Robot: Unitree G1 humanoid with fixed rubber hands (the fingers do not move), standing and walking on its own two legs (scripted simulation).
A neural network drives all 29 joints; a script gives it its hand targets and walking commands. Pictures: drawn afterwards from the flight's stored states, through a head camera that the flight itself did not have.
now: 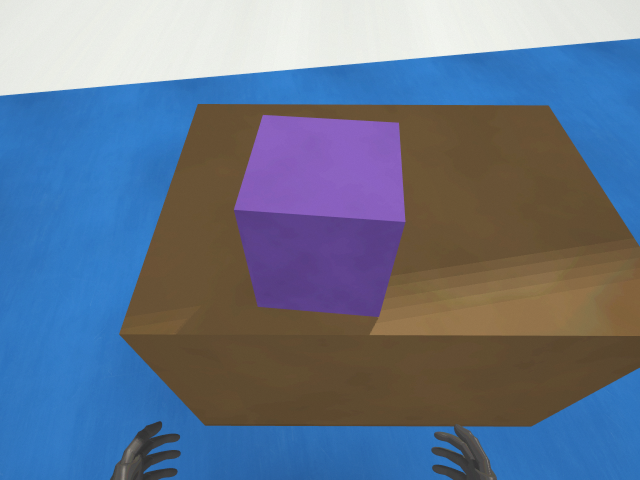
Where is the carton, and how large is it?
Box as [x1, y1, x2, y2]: [234, 115, 404, 316]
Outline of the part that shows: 263,115 234,208 257,305 266,307 378,316 404,224 404,207 398,123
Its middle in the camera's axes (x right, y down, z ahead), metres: +0.01 -0.02 +0.63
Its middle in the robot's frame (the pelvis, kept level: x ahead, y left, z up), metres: +0.50 +0.02 -0.01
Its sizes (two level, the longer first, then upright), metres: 0.210 0.200 0.250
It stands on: a pedestal, 0.64 m high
